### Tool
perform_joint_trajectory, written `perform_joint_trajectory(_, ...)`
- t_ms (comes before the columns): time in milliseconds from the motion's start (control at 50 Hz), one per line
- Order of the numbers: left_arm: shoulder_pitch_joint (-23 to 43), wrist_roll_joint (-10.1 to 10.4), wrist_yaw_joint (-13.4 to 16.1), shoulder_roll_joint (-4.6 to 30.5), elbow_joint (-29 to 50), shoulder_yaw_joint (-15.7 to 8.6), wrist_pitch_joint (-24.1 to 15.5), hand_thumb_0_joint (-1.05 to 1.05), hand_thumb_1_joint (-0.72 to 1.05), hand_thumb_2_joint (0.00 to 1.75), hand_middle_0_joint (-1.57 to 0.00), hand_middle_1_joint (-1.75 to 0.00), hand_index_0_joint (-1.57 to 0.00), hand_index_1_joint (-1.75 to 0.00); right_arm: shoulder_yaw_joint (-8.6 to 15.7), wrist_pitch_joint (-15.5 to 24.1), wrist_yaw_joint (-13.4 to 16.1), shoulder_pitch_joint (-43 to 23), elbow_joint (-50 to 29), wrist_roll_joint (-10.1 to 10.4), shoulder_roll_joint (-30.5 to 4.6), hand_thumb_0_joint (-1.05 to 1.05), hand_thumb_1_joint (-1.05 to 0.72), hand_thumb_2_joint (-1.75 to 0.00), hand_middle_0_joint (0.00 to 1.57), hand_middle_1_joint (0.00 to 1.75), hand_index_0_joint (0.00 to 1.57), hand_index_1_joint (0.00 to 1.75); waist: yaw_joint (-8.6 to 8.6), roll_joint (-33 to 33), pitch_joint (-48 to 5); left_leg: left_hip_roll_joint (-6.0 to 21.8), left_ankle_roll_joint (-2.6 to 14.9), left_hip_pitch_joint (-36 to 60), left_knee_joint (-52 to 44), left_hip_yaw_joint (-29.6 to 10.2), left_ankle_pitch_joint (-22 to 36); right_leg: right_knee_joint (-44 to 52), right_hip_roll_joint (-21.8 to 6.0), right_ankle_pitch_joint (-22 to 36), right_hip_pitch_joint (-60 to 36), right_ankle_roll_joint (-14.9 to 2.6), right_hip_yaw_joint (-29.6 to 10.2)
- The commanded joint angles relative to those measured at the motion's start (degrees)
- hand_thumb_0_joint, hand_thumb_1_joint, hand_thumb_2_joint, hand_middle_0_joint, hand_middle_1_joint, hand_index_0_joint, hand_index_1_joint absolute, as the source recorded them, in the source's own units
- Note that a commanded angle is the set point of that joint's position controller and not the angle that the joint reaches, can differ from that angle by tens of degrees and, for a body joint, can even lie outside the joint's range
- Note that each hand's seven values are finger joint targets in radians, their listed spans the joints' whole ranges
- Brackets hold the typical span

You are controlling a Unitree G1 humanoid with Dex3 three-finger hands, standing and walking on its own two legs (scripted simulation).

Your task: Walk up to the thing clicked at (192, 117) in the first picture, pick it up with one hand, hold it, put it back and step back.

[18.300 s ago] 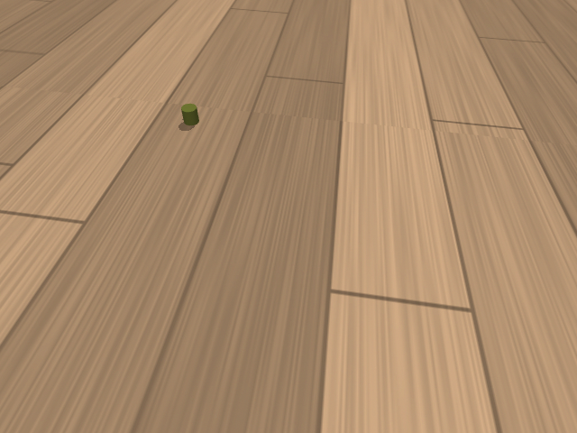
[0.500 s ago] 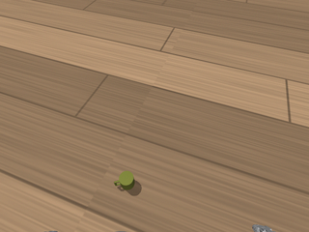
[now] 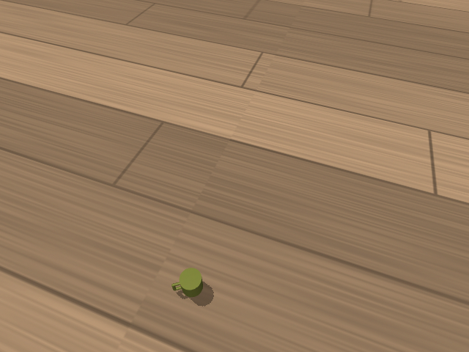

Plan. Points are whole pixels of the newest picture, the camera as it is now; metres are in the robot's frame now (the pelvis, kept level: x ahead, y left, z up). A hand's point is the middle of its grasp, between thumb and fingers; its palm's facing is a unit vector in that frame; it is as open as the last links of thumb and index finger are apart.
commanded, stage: walk up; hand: left
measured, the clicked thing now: (187, 283) +0.48 +0.18 -0.73
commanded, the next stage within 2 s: stand in 0.10 s
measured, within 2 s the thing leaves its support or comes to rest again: neither
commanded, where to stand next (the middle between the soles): +0.08 -0.02 m, yaw +0 degrees
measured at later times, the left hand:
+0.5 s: hand out of the picture +0.11 +0.24 -0.15, palm faces -0.03 -0.94 -0.33, open 7.4 cm
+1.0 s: hand out of the picture +0.12 +0.24 -0.15, palm faces -0.02 -0.94 -0.34, open 7.4 cm
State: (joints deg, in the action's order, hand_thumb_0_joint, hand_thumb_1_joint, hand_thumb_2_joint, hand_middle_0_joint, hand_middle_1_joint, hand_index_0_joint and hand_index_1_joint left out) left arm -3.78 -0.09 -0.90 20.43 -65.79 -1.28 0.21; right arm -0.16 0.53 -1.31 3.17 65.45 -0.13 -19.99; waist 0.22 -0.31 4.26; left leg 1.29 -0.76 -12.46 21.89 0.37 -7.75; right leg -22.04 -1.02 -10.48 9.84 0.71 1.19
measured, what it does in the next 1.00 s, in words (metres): stands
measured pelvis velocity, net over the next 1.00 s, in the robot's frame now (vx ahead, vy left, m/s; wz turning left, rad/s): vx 0.04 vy -0.01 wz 0.00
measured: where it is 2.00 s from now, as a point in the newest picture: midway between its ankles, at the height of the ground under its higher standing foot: outside the picture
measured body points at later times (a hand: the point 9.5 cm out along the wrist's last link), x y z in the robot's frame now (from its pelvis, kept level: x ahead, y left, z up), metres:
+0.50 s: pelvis +0.03 +0.00 +0.00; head +0.04 +0.00 +0.45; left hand +0.11 +0.29 -0.13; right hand +0.10 -0.30 -0.13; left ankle +0.05 +0.13 -0.74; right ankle +0.02 -0.13 -0.74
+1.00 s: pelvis +0.04 -0.01 +0.00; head +0.04 -0.01 +0.45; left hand +0.12 +0.29 -0.13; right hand +0.12 -0.31 -0.13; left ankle +0.05 +0.13 -0.74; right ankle +0.02 -0.13 -0.74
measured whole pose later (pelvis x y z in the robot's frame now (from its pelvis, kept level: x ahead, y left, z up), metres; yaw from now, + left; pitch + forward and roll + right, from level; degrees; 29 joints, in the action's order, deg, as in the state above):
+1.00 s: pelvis +0.04 -0.01 +0.00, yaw +0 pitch -2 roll +0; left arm -5.6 -0.4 -0.2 19.7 -64.6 -0.5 -0.7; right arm 0.1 0.5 -0.7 4.1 66.0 -0.7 -20.0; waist 0.6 -0.2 2.8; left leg 1.8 -1.7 -6.7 17.7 0.3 -8.8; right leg -18.1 -0.5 -11.6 4.2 0.1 1.4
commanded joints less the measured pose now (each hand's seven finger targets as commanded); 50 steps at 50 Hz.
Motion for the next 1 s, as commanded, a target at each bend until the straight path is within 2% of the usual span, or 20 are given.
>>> perform_joint_trajectory(0, 2.78, -0.04, 0.77, 11.69, 3.43, -2.04, -1.52, 0.0, 0.9, 0.9, -0.2, -0.3, -0.2, -0.3, 2.63, 1.2, 1.03, -3.0, -3.97, 0.2, -12.31, 0.0, -0.9, -0.9, 0.2, 0.3, 0.2, 0.3, 0.1, 0.41, -7.75, 6.32, 1.48, 2.91, -3.7, -6.29, 0.58, 5.1, -6.25, 2.76, -1.54, -1.95, -6.32)
perform_joint_trajectory(60, 3.13, 0.04, 0.81, 11.69, 3.4, -2.09, -1.44, 0.0, 0.9, 0.9, -0.2, -0.3, -0.2, -0.3, 2.72, 1.01, 1.02, -2.89, -3.9, 0.19, -12.37, 0.0, -0.9, -0.9, 0.2, 0.3, 0.2, 0.3, 0.28, 0.18, -6.75, 5.9, 1.25, 2.35, -3.81, -6.29, -0.64, 5.23, -6.31, 1.87, -0.89, -1.85, -6.32)
perform_joint_trajectory(80, 1.79, -0.4, 0.75, 10.47, 2.99, -1.44, -1.75, 0.0, 0.9, 0.9, -0.2, -0.3, -0.2, -0.3, 2.34, 0.94, 1.02, -2.4, -3.44, -0.9, -10.58, 0.0, -0.9, -0.9, 0.2, 0.3, 0.2, 0.3, 0.12, 0.49, -7.98, 5.62, 1.24, 3.5, -5.14, -6.01, -4.14, 7.25, -6.72, -4.43, -0.99, -1.71, -7.11)
perform_joint_trajectory(100, 2.08, -0.69, 0.74, 11.01, 3.29, -1.45, -1.87, 0.0, 0.9, 0.9, -0.2, -0.3, -0.2, -0.3, 2.57, 0.94, 0.98, -2.88, -3.65, -0.95, -11.02, 0.0, -0.9, -0.9, 0.2, 0.3, 0.2, 0.3, 0.3, 1.07, -7.08, 5.47, 1.2, 5.1, -4.67, -5.91, -3.49, 7.89, -6.7, -5.96, 1.11, -1.68, -7.62)
perform_joint_trajectory(120, 2.76, -0.73, 0.81, 11.55, 3.49, -1.55, -2.03, 0.0, 0.9, 0.9, -0.2, -0.3, -0.2, -0.3, 2.69, 0.98, 0.97, -1.92, -3.4, -0.99, -11.33, 0.0, -0.9, -0.9, 0.2, 0.3, 0.2, 0.3, 0.83, 1.04, -6.98, 5.48, 1.29, 4.65, -4.62, -5.91, -3.39, 8.06, -6.75, -5.84, 0.62, -1.59, -7.47)
perform_joint_trajectory(160, 2.51, -0.62, 0.88, 11.63, 3.67, -1.65, -2.07, 0.0, 0.9, 0.9, -0.2, -0.3, -0.2, -0.3, 2.78, 1.01, 1.0, -1.84, -3.26, -0.94, -11.49, 0.0, -0.9, -0.9, 0.2, 0.3, 0.2, 0.3, 0.63, 0.14, -5.37, 5.54, 1.4, 3.75, -5.24, -6.14, -4.67, 7.81, -6.65, -6.17, 1.48, -1.52, -7.31)
perform_joint_trajectory(260, 1.17, -0.43, 0.92, 10.99, 3.8, -1.53, -2.52, 0.0, 0.9, 0.9, -0.2, -0.3, -0.2, -0.3, 2.83, 1.58, 1.17, -1.91, -3.34, -0.91, -11.68, 0.0, -0.9, -0.9, 0.2, 0.3, 0.2, 0.3, 0.17, -0.64, -7.27, 6.3, 1.56, 5.06, -5.06, -5.95, 3.65, 5.8, -6.48, 2.81, -1.8, -1.37, -6.23)
perform_joint_trajectory(340, 1.12, -0.39, 0.9, 11.06, 3.91, -1.62, -2.31, 0.0, 0.9, 0.9, -0.2, -0.3, -0.2, -0.3, 2.65, 1.65, 1.3, -1.76, -3.4, -0.79, -11.46, 0.0, -0.9, -0.9, 0.2, 0.3, 0.2, 0.3, 0.09, -0.62, -5.7, 6.08, 1.1, 4.17, -6.07, -5.86, 2.51, 5.77, -6.33, 1.96, -2.08, -1.29, -5.94)
perform_joint_trajectory(380, 0.41, -0.43, 0.92, 10.67, 3.97, -1.46, -2.32, 0.0, 0.9, 0.9, -0.2, -0.3, -0.2, -0.3, 2.78, 1.6, 1.29, -1.85, -3.33, -0.71, -11.63, 0.0, -0.9, -0.9, 0.2, 0.3, 0.2, 0.3, -0.18, -0.19, -5.79, 6.17, 1.06, 5.2, -5.89, -5.94, 3.88, 6.02, -6.3, 2.43, -1.78, -1.3, -5.93)
perform_joint_trajectory(420, 0.84, -0.44, 0.92, 10.94, 4.31, -1.59, -2.38, 0.0, 0.9, 0.9, -0.2, -0.3, -0.2, -0.3, 2.89, 1.77, 1.39, -1.33, -3.27, -0.74, -12.06, 0.0, -0.9, -0.9, 0.2, 0.3, 0.2, 0.3, 0.13, -0.69, -7.95, 6.45, 1.2, 6.63, -5.07, -5.52, 7.09, 5.45, -6.7, 6.29, -3.63, -1.46, -5.99)
perform_joint_trajectory(500, 0.94, -0.35, 1.11, 10.77, 4.45, -1.52, -2.53, 0.0, 0.9, 0.9, -0.2, -0.3, -0.2, -0.3, 2.85, 1.65, 1.48, -1.32, -3.22, -0.53, -11.85, 0.0, -0.9, -0.9, 0.2, 0.3, 0.2, 0.3, 0.3, 0.27, -8.46, 6.73, 1.35, 7.87, -4.62, -5.24, 10.91, 5.13, -6.76, 10.62, -4.59, -1.14, -5.43)
perform_joint_trajectory(520, 0.91, -0.32, 1.2, 11.04, 4.33, -1.51, -2.45, 0.0, 0.9, 0.9, -0.2, -0.3, -0.2, -0.3, 2.68, 1.42, 1.47, -1.77, -3.04, -0.47, -11.23, 0.0, -0.9, -0.9, 0.2, 0.3, 0.2, 0.3, 0.23, 1.58, -6.37, 6.47, 1.1, 6.87, -5.08, -5.42, 9.44, 5.86, -6.49, 9.35, -3.42, -1.04, -5.27)
perform_joint_trajectory(540, 0.91, -0.3, 1.2, 10.93, 4.42, -1.5, -2.38, 0.0, 0.9, 0.9, -0.2, -0.3, -0.2, -0.3, 2.76, 1.37, 1.48, -1.49, -3.16, -0.54, -11.55, 0.0, -0.9, -0.9, 0.2, 0.3, 0.2, 0.3, 0.44, 1.02, -6.58, 6.34, 1.01, 7.15, -5.41, -5.17, 7.6, 6.12, -6.48, 7.54, -3.26, -1.06, -5.48)
perform_joint_trajectory(620, 1.2, -0.24, 1.24, 11.05, 4.5, -1.61, -2.31, 0.0, 0.9, 0.9, -0.2, -0.3, -0.2, -0.3, 2.72, 1.42, 1.51, -1.74, -3.03, -0.55, -11.55, 0.0, -0.9, -0.9, 0.2, 0.3, 0.2, 0.3, 0.09, 0.05, -7.03, 6.64, 0.97, 7.14, -5.42, -5.14, 9.21, 6.03, -6.78, 8.87, -4.97, -1.18, -5.53)
perform_joint_trajectory(660, 0.57, -0.32, 1.31, 11.03, 4.38, -1.55, -2.27, 0.0, 0.9, 0.9, -0.2, -0.3, -0.2, -0.3, 2.9, 1.41, 1.58, -2.23, -3.2, -0.47, -11.8, 0.0, -0.9, -0.9, 0.2, 0.3, 0.2, 0.3, 0.01, 0.29, -7.57, 6.8, 0.98, 8.23, -5.2, -5.05, 11.43, 5.78, -6.62, 11.37, -4.92, -1.2, -5.13)
perform_joint_trajectory(720, 0.97, -0.22, 1.33, 11.41, 4.37, -1.54, -2.32, 0.0, 0.9, 0.9, -0.2, -0.3, -0.2, -0.3, 2.67, 1.19, 1.47, -1.39, -2.89, -0.47, -11.43, 0.0, -0.9, -0.9, 0.2, 0.3, 0.2, 0.3, 0.39, 0.9, -5.92, 6.39, 0.75, 7.36, -6.01, -4.91, 7.38, 6.89, -6.6, 7.49, -4.01, -1.13, -5.44)
perform_joint_trajectory(780, 1.5, -0.37, 1.32, 11.39, 4.7, -1.55, -2.24, 0.0, 0.9, 0.9, -0.2, -0.3, -0.2, -0.3, 2.7, 1.16, 1.48, -1.77, -3.19, -0.46, -11.73, 0.0, -0.9, -0.9, 0.2, 0.3, 0.2, 0.3, 0.56, -0.04, -6.3, 6.3, 0.83, 7.09, -5.84, -4.84, 5.99, 7.27, -6.81, 6.98, -4.23, -1.27, -5.66)
perform_joint_trajectory(860, 1.1, -0.26, 1.39, 11.47, 4.61, -1.47, -2.34, 0.0, 0.9, 0.9, -0.2, -0.3, -0.2, -0.3, 2.59, 1.24, 1.48, -1.94, -3.22, -0.45, -11.59, 0.0, -0.9, -0.9, 0.2, 0.3, 0.2, 0.3, 0.25, 0.03, -7.34, 6.72, 0.99, 8.18, -5.42, -4.91, 9.67, 6.66, -6.88, 10.34, -5.21, -1.25, -5.28)
perform_joint_trajectory(880, 0.88, -0.33, 1.38, 11.5, 4.68, -1.45, -2.42, 0.0, 0.9, 0.9, -0.2, -0.3, -0.2, -0.3, 2.66, 1.29, 1.51, -2.18, -3.32, -0.41, -11.84, 0.0, -0.9, -0.9, 0.2, 0.3, 0.2, 0.3, 0.22, -0.06, -8.42, 6.83, 1.09, 9.51, -4.8, -4.65, 11.85, 6.3, -6.99, 13.05, -5.35, -1.2, -5.37)
perform_joint_trajectory(980, 1.01, -0.26, 1.42, 11.48, 4.56, -1.35, -2.3, 0.0, 0.9, 0.9, -0.2, -0.3, -0.2, -0.3, 2.4, 1.21, 1.6, -1.71, -3.09, -0.38, -11.63, 0.0, -0.9, -0.9, 0.2, 0.3, 0.2, 0.3, 0.4, 0.18, -6.87, 6.73, 0.94, 8.52, -5.29, -4.74, 10.01, 6.92, -6.9, 11.35, -5.12, -1.26, -5.25)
